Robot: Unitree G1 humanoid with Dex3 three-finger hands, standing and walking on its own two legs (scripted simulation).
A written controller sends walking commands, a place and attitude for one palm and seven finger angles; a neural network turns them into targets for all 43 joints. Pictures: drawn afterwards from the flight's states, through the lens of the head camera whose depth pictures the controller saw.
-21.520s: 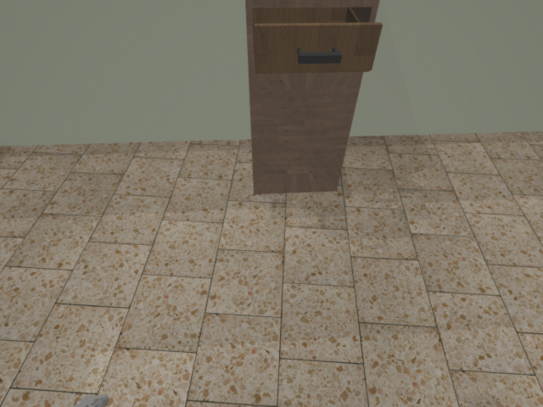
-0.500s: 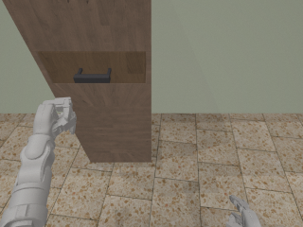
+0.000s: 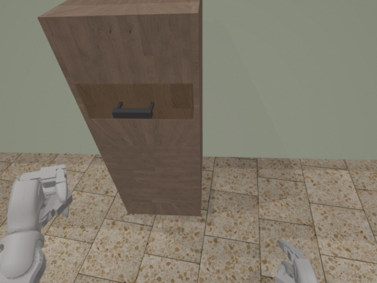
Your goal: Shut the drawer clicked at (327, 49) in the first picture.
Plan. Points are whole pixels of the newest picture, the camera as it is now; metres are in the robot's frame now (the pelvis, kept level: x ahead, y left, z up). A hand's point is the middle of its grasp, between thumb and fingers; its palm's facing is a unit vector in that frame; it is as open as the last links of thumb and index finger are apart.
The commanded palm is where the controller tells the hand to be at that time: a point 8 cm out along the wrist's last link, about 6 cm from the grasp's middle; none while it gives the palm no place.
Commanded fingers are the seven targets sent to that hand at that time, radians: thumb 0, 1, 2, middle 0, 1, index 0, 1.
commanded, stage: draw the hand back to the body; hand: left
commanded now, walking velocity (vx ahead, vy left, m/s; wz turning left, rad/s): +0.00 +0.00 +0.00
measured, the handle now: (134, 109) +0.63 +0.26 +0.03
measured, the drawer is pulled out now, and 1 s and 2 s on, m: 0.00 0.00 0.00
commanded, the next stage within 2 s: step back with the hand held close in 0.30 s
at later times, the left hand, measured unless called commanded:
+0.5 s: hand (49, 211) +0.18 +0.24 +0.16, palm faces +0.41 -0.82 -0.39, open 3.3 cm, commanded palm +0.12 +0.28 +0.17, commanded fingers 0.00 0.90 0.90 -1.40 -1.60 -1.40 -1.60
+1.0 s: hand (20, 246) +0.12 +0.26 +0.15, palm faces +0.34 -0.80 -0.49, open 3.2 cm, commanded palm +0.06 +0.30 +0.17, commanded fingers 0.00 0.90 0.90 -1.40 -1.60 -1.40 -1.60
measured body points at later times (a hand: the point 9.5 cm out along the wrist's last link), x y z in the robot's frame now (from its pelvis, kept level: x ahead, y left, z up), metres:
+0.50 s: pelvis -0.01 +0.00 +0.00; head -0.03 -0.02 +0.45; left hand +0.15 +0.28 +0.18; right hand +0.19 -0.21 -0.08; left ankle +0.00 +0.12 -0.74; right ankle -0.02 -0.11 -0.74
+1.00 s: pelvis -0.06 +0.02 -0.01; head -0.04 +0.02 +0.44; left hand +0.10 +0.30 +0.18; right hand +0.13 -0.21 -0.09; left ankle +0.00 +0.12 -0.74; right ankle -0.02 -0.11 -0.74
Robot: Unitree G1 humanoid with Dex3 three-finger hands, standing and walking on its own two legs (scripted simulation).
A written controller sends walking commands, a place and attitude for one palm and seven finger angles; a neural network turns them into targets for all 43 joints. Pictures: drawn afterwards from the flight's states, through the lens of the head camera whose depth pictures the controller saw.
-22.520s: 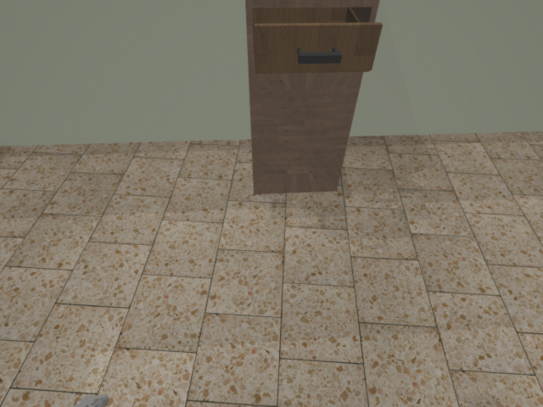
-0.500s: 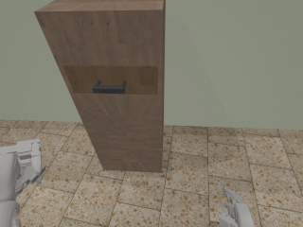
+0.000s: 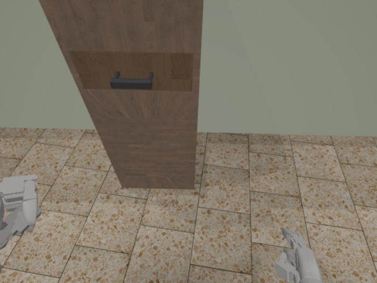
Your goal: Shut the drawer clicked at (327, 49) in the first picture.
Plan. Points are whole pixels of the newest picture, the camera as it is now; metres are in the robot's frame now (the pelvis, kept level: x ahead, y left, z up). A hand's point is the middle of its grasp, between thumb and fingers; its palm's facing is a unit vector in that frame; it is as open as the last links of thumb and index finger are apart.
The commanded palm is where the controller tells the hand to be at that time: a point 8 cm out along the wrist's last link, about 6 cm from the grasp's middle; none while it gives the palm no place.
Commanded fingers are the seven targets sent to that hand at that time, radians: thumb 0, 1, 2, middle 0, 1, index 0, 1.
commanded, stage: step back with the hand held close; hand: left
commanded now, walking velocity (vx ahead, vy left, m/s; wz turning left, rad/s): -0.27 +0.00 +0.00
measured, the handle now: (132, 79) +0.69 +0.23 +0.03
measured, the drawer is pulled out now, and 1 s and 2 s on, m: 0.00 0.00 0.00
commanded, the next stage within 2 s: stop stepping back and stand still in 0.84 s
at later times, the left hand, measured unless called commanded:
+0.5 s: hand (4, 266) +0.12 +0.24 +0.16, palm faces +0.35 -0.81 -0.47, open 3.2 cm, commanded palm +0.05 +0.28 +0.18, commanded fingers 0.00 0.90 0.90 -1.40 -1.60 -1.40 -1.60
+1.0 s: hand out of the picture +0.04 +0.26 +0.17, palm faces +0.35 -0.84 -0.41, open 3.2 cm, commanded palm +0.00 +0.31 +0.18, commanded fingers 0.00 0.90 0.90 -1.40 -1.60 -1.40 -1.60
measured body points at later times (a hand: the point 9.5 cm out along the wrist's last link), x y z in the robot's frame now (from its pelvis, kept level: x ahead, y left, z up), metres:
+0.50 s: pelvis -0.07 +0.00 -0.01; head -0.03 +0.01 +0.44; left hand +0.09 +0.28 +0.19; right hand +0.11 -0.22 -0.09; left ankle +0.06 +0.10 -0.74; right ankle -0.12 -0.11 -0.74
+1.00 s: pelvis -0.13 +0.03 -0.01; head -0.13 +0.06 +0.44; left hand +0.02 +0.30 +0.19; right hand +0.04 -0.20 -0.07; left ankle -0.07 +0.11 -0.72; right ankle -0.14 -0.11 -0.74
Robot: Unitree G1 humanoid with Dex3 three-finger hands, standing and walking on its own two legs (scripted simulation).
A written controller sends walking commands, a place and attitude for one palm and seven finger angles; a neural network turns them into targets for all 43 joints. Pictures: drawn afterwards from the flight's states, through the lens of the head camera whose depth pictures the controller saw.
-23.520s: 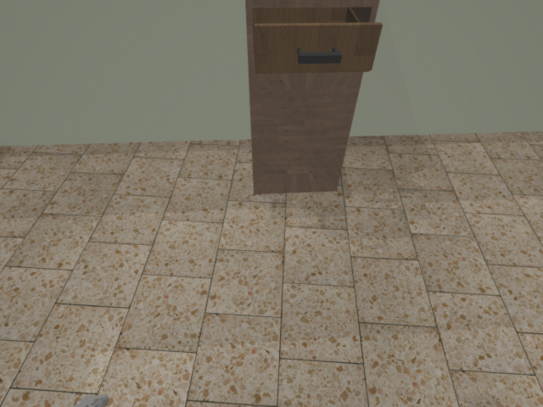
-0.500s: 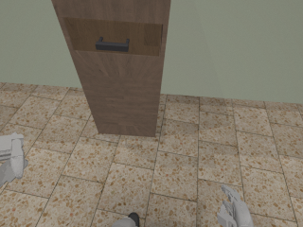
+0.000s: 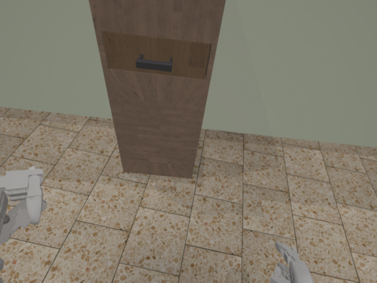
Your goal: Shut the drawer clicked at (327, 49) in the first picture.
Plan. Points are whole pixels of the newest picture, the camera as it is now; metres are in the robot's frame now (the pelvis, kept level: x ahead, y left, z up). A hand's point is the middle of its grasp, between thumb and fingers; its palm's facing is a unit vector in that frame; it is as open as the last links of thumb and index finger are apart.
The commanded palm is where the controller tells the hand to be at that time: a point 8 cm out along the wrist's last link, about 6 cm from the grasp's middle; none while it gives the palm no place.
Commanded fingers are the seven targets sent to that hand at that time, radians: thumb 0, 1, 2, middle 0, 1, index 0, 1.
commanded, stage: stop stepping back and stand still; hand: left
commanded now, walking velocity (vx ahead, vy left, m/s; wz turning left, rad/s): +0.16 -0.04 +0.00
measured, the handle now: (155, 62) +0.83 +0.20 +0.04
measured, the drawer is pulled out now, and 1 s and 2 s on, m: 0.00 0.00 0.00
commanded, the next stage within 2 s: let the arm hang, fingers relaxed in 0.64 s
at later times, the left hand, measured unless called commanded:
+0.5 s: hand (18, 233) +0.14 +0.25 +0.17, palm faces +0.37 -0.85 -0.39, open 3.2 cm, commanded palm +0.09 +0.29 +0.19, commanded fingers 0.00 0.90 0.90 -1.40 -1.60 -1.40 -1.60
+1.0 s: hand out of the picture +0.04 +0.18 -0.15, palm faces +0.00 -0.97 -0.23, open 3.1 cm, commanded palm none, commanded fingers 0.00 0.90 0.90 -0.84 -0.99 -0.84 -0.99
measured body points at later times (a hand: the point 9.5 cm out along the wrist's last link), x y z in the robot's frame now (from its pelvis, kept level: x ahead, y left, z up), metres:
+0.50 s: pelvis -0.05 +0.01 +0.00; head -0.08 +0.03 +0.45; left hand +0.11 +0.29 +0.19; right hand +0.08 -0.24 -0.08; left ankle +0.00 +0.10 -0.73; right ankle -0.09 -0.09 -0.73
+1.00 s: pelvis -0.06 +0.00 +0.00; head -0.06 -0.01 +0.45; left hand +0.04 +0.23 -0.13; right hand +0.04 -0.26 -0.14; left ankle +0.00 +0.11 -0.73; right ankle -0.08 -0.08 -0.73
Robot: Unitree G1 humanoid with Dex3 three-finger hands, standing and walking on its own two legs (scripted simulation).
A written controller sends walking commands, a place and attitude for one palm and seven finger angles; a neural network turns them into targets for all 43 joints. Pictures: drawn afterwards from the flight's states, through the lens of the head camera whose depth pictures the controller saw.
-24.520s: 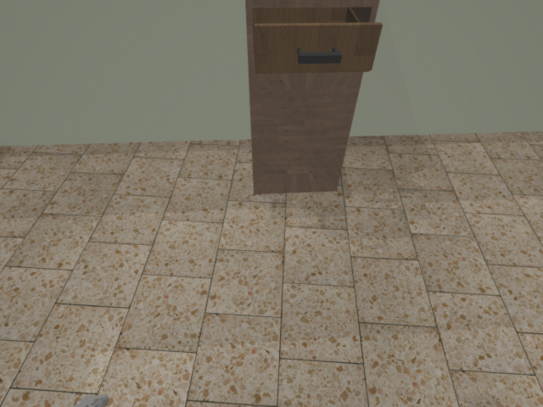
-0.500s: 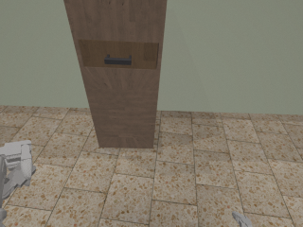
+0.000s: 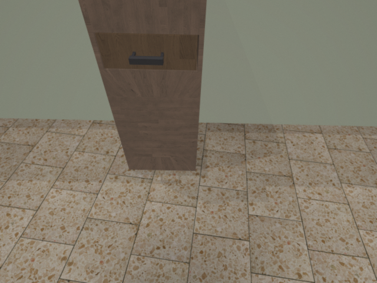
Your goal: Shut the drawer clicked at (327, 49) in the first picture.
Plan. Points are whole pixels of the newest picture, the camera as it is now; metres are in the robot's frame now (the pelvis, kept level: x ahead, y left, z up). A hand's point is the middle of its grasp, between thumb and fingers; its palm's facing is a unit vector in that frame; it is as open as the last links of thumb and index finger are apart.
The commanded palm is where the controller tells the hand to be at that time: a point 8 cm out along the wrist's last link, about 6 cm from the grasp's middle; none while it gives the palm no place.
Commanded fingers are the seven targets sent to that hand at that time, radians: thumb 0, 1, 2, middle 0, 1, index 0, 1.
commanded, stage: let the arm hang, fingers relaxed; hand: left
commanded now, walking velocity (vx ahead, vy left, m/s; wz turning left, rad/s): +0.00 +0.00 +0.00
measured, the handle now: (147, 57) +0.88 +0.19 +0.04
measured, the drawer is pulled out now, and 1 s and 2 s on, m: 0.00 0.00 0.00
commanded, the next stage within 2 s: look to check the result in 0.84 s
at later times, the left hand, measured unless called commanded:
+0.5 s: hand out of the picture -0.04 +0.16 -0.16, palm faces +0.04 -0.98 -0.19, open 6.9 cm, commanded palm none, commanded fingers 0.00 0.90 0.90 -0.20 -0.30 -0.20 -0.30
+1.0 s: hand out of the picture -0.02 +0.16 -0.16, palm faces +0.04 -0.98 -0.19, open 7.4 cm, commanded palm none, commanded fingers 0.00 0.90 0.90 -0.20 -0.30 -0.20 -0.30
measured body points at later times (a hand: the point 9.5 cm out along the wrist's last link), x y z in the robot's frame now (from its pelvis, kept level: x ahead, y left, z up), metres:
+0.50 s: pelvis +0.00 +0.00 +0.01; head +0.00 -0.01 +0.46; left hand -0.04 +0.21 -0.14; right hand -0.03 -0.20 -0.15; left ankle +0.05 +0.11 -0.73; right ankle -0.02 -0.08 -0.73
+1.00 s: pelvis +0.01 +0.00 +0.02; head +0.01 -0.01 +0.46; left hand -0.02 +0.21 -0.14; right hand -0.02 -0.21 -0.15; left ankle +0.05 +0.11 -0.73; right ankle -0.02 -0.08 -0.73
